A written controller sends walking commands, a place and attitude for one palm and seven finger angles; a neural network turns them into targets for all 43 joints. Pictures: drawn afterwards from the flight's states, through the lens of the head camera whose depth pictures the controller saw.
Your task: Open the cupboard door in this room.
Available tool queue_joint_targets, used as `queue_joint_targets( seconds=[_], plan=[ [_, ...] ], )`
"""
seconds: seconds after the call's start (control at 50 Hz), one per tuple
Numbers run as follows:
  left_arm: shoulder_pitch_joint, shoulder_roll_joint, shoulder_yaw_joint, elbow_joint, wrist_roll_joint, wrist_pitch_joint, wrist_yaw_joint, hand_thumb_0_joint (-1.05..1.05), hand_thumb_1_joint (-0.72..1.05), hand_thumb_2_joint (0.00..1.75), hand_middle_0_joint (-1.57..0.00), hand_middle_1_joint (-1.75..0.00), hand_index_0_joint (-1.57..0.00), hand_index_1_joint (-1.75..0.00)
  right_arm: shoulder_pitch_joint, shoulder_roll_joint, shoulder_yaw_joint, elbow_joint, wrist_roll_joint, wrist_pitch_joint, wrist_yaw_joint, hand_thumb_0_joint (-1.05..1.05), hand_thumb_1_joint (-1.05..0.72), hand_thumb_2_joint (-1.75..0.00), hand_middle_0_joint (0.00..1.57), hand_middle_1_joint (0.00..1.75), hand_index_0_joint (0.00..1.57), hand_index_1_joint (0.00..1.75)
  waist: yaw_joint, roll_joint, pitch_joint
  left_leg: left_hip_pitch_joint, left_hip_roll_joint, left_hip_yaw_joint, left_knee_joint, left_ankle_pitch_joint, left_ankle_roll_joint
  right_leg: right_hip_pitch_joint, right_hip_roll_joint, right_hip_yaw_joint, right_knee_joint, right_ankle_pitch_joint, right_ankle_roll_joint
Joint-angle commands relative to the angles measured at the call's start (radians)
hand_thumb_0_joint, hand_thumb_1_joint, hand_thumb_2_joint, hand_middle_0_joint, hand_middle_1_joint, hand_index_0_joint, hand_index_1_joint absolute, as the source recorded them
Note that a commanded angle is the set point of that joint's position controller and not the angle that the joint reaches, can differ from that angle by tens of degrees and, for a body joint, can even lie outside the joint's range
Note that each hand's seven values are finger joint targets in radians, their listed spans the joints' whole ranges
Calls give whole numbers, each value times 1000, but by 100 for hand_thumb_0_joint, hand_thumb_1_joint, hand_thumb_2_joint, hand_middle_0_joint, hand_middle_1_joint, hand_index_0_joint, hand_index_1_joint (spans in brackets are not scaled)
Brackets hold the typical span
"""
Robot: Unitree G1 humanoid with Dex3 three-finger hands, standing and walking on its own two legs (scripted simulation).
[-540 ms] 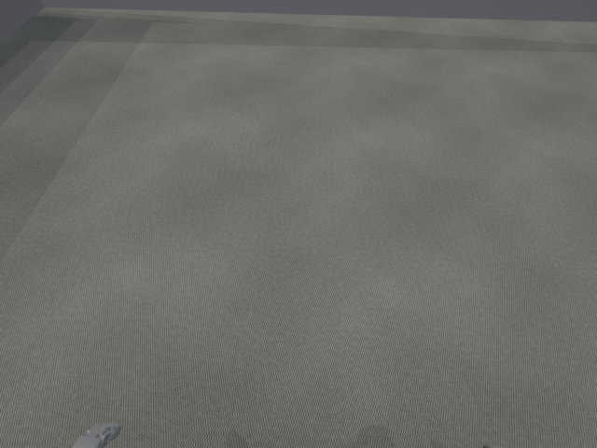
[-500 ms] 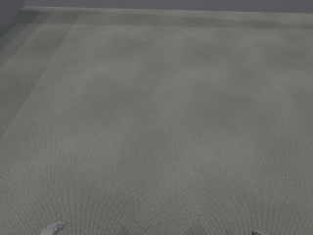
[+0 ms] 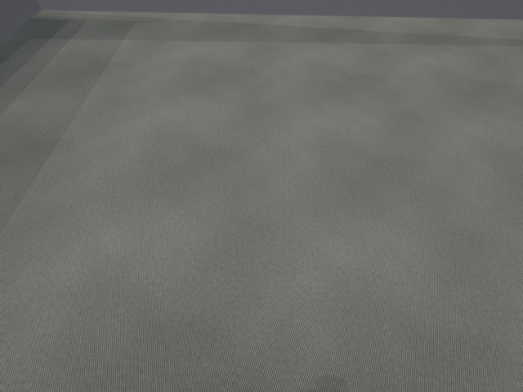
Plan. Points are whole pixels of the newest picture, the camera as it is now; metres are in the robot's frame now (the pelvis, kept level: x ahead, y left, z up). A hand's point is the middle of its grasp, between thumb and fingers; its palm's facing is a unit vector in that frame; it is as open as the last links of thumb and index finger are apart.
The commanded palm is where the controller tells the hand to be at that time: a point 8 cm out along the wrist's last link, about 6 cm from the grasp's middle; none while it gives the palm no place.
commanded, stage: stand and wait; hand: left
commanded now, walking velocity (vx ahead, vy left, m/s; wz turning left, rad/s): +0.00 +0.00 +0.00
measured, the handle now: out of the picture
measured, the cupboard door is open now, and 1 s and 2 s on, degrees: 0 0 0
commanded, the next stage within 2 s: turn or walk to find it in 0.36 s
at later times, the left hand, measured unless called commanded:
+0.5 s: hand out of the picture +0.08 +0.23 -0.16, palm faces -0.02 -0.94 -0.33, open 7.4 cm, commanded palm none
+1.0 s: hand out of the picture +0.02 +0.22 -0.17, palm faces +0.18 -0.96 -0.24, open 7.4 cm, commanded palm none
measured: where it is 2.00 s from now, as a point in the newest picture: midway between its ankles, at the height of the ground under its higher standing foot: outside the picture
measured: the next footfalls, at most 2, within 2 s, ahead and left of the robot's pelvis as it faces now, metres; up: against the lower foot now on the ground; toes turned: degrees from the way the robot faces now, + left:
right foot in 1.16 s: +0.01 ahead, -0.14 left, +0.00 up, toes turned +16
left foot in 1.64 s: -0.11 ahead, +0.07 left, +0.00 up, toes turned +35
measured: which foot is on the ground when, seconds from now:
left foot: down 0.00-1.00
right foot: down 0.00-0.76, up 0.78-1.00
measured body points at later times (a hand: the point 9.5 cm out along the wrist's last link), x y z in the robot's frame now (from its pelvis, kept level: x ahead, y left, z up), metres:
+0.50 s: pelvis -0.01 -0.01 +0.00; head +0.00 -0.01 +0.45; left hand +0.08 +0.28 -0.13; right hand +0.07 -0.31 -0.13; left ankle +0.00 +0.11 -0.74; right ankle +0.01 -0.13 -0.74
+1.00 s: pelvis -0.03 +0.00 +0.00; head +0.01 +0.02 +0.45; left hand +0.01 +0.27 -0.15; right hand +0.05 -0.23 -0.15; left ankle +0.00 +0.11 -0.74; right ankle -0.04 -0.15 -0.69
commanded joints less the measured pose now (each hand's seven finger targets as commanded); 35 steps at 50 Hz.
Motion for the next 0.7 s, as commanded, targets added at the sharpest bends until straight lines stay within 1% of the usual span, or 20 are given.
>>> queue_joint_targets(
  seconds=[0.0,0.04,0.12,0.14,0.16,0.2,0.24,0.32,0.38,0.4,0.44,0.48,0.5,0.54,0.56,0.6,0.62,0.64,0.66,0.68],
  plan=[
    [-67,206,47,-69,-1,-28,16,0,90,90,-20,-30,-20,-30,-65,-208,-44,-66,5,-31,-13,0,-90,-90,20,30,20,30,-3,8,-77,-1,123,-107,-88,110,27,12,-101,93,-79,107,-51],
    [-67,210,48,-66,0,-30,16,0,90,90,-20,-30,-20,-30,-61,-208,-44,-61,7,-29,-13,0,-90,-90,20,30,20,30,-3,-5,-77,1,123,-107,-86,105,25,12,-102,94,-86,101,-51],
    [-69,211,46,-52,-1,-29,15,0,90,90,-20,-30,-20,-30,-56,-211,-41,-45,5,-29,-12,0,-90,-90,20,30,20,30,-3,3,-57,-10,123,-108,-96,84,22,0,-103,103,-100,67,-52],
    [-68,210,47,-54,-1,-30,16,0,90,90,-20,-30,-20,-30,-53,-211,-42,-42,6,-29,-12,0,-90,-90,20,30,20,30,-3,0,-63,-4,124,-111,-96,87,22,-1,-101,102,-100,67,-53],
    [-72,211,46,-50,-1,-29,15,0,90,90,-20,-30,-20,-30,-52,-211,-41,-39,5,-29,-12,0,-90,-90,20,30,20,30,-3,7,-52,-13,124,-112,-102,73,22,-5,-102,100,-103,50,-51],
    [-70,211,46,-48,0,-28,14,0,90,90,-20,-30,-20,-30,-52,-211,-41,-34,5,-28,-11,0,-90,-90,20,30,20,30,-1,-1,-39,-20,122,-113,-108,45,22,-15,-101,108,-116,12,-51],
    [-70,213,47,-47,0,-29,15,0,90,90,-20,-30,-20,-30,-48,-211,-41,-33,6,-28,-11,0,-90,-90,20,30,20,30,-2,3,-52,-15,123,-111,-102,60,21,-9,-102,109,-116,24,-53],
    [-77,210,46,-45,1,-28,13,0,90,90,-20,-30,-20,-30,-45,-212,-40,-27,5,-30,-10,0,-90,-90,20,30,20,30,-2,-1,-41,-24,124,-116,-113,48,21,-15,-98,108,-118,8,-51],
    [-78,211,50,-50,1,-26,15,0,90,90,-20,-30,-20,-30,-46,-212,-40,-32,4,-27,-9,0,-90,-90,20,30,20,30,-1,17,-42,-42,122,-125,-104,66,22,-6,-101,96,-102,15,-48],
    [-73,204,52,-52,1,-23,16,0,90,90,-20,-30,-20,-30,-43,-203,-39,-35,3,-25,-8,0,-90,-90,20,30,20,30,0,8,-42,-52,123,-124,-93,78,22,-5,-105,87,-92,20,-46],
    [-48,163,48,-54,1,-11,21,0,90,90,-20,-30,-20,-30,-22,-158,-33,-41,3,-15,-6,0,-90,-90,20,30,20,30,4,6,-50,-74,120,-126,-63,107,20,-2,-110,74,-63,42,-37],
    [-17,115,41,-55,1,3,27,0,90,90,-20,-30,-20,-30,3,-101,-22,-47,1,-2,-5,0,-90,-90,20,30,20,30,5,2,-49,-118,111,-121,-30,113,12,-1,-125,71,-44,50,-29],
    [-5,105,40,-60,1,8,29,0,90,90,-20,-30,-20,-30,15,-85,-20,-53,0,4,-4,0,-90,-90,20,30,20,30,5,-17,-54,-133,103,-117,-7,120,7,0,-135,73,-38,58,-30],
    [9,114,46,-78,2,13,34,0,90,90,-20,-30,-20,-30,34,-79,-26,-69,0,12,-3,0,-90,-90,20,30,20,30,3,-35,-81,-145,86,-106,53,153,1,9,-166,85,-21,111,-46],
    [19,119,51,-86,2,13,36,0,90,90,-20,-30,-20,-30,39,-74,-29,-77,0,15,-4,0,-90,-90,20,30,20,30,6,-54,-95,-151,76,-94,91,159,-2,11,-190,89,-18,137,-59],
    [26,132,59,-107,4,15,40,0,90,90,-20,-30,-20,-30,54,-67,-38,-93,3,22,-4,0,-90,-90,20,30,20,30,6,-111,-105,-161,53,-69,181,135,-9,3,-243,109,-23,178,-94],
    [24,136,63,-120,5,16,42,0,90,90,-20,-30,-20,-30,62,-63,-43,-100,4,26,-4,0,-90,-90,20,30,20,30,1,-130,-97,-160,47,-54,222,84,-12,-20,-270,112,-25,193,-113],
    [20,134,64,-132,7,17,44,0,90,90,-20,-30,-20,-30,72,-58,-47,-109,4,28,-4,0,-90,-90,20,30,20,30,-5,-137,-94,-159,43,-48,245,37,-13,-37,-283,110,-11,222,-127],
    [5,131,66,-143,9,17,46,0,90,90,-20,-30,-20,-30,92,-47,-50,-110,5,30,-3,0,-90,-90,20,30,20,30,-16,-136,-88,-154,47,-44,234,-5,-14,-53,-291,93,9,223,-131],
    [-3,123,67,-155,10,19,47,0,90,90,-20,-30,-20,-30,105,-40,-52,-109,6,29,-1,0,-90,-90,20,30,20,30,-23,-118,-90,-123,53,-45,187,28,-12,-77,-277,63,44,213,-117]
  ],
)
